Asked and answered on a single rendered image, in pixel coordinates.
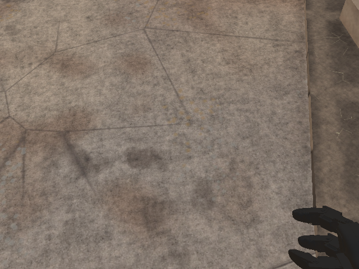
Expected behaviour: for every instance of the right robot hand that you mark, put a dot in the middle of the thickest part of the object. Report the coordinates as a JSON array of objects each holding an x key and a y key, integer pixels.
[{"x": 343, "y": 251}]

